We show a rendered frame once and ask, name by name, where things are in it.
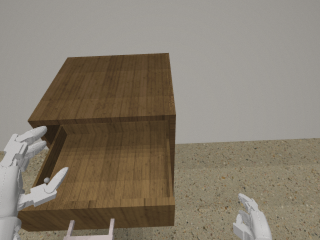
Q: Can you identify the handle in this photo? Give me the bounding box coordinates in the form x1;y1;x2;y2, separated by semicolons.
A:
63;218;115;240

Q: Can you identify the left robot forearm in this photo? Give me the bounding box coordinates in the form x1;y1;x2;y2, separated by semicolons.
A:
0;216;22;240

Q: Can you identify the robot left hand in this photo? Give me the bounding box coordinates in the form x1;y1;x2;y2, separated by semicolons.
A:
0;126;69;218

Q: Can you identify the robot right hand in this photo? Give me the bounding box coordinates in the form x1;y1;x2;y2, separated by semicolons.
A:
233;193;273;240

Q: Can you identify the cabinet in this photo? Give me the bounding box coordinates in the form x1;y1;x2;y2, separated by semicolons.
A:
28;53;176;197

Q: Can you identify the drawer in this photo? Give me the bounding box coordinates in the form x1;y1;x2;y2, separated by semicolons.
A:
17;120;175;232

